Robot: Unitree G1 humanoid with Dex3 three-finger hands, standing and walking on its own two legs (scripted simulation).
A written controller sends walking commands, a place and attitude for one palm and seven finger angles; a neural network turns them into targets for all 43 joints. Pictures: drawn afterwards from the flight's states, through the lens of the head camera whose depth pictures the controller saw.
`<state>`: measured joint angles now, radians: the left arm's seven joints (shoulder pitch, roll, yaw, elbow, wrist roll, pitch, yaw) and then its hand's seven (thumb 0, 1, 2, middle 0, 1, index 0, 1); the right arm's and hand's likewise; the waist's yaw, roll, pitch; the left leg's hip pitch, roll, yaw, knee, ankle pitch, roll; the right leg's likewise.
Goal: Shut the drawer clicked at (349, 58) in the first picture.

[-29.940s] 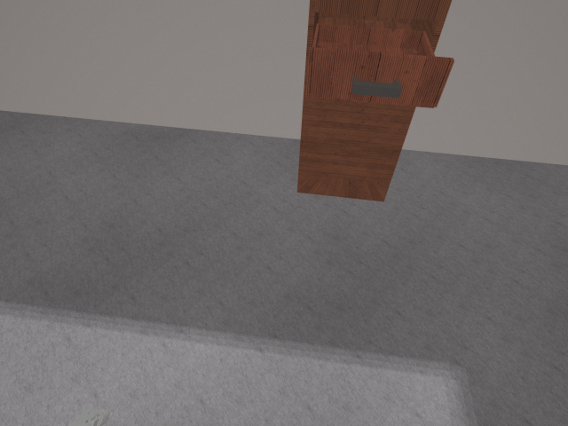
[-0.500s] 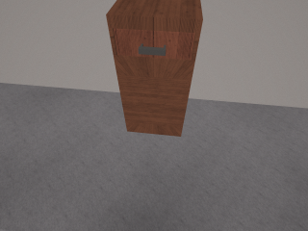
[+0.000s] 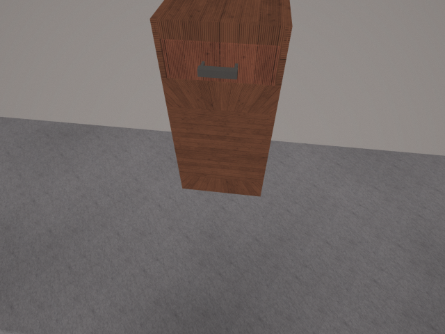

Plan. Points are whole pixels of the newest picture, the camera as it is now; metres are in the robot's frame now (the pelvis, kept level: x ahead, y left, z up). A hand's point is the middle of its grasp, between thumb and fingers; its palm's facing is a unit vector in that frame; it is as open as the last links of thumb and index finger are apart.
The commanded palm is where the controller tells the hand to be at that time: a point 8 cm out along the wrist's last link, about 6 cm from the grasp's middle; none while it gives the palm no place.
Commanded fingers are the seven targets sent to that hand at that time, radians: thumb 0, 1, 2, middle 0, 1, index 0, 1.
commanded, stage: look to check the result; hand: left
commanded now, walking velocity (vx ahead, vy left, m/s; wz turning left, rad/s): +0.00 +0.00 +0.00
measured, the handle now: (218, 68) +0.91 +0.06 +0.00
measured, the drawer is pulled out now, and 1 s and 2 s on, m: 0.00 0.00 0.00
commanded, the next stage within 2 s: stand and wait in 0.18 s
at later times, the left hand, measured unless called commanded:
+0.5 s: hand out of the picture +0.01 +0.16 -0.17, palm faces +0.04 -0.98 -0.20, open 7.4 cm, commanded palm none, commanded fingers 0.00 0.90 0.90 -0.20 -0.30 -0.20 -0.30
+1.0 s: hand out of the picture +0.03 +0.17 -0.17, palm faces +0.03 -0.97 -0.23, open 7.4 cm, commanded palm none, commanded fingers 0.00 0.90 0.90 -0.20 -0.30 -0.20 -0.30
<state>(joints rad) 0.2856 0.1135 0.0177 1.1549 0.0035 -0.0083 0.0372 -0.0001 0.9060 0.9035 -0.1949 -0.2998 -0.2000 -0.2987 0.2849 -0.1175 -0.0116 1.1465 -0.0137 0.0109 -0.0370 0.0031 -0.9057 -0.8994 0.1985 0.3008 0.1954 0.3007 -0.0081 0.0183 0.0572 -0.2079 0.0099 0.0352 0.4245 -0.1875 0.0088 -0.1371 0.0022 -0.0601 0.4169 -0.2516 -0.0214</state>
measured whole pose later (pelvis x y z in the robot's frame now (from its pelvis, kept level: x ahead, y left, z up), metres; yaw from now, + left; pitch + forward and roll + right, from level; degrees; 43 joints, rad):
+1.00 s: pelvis +0.01 -0.01 +0.00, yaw +0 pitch -2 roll +0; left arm 0.23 0.17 0.02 1.14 0.00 -0.02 0.03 0.00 0.91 0.90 -0.20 -0.30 -0.20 -0.30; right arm 0.22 -0.18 -0.01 1.15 -0.01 0.00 -0.04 0.00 -0.90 -0.90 0.20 0.30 0.20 0.30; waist -0.01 0.02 0.06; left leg -0.17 0.02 0.03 0.38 -0.19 -0.01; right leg -0.09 0.02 -0.06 0.37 -0.25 -0.03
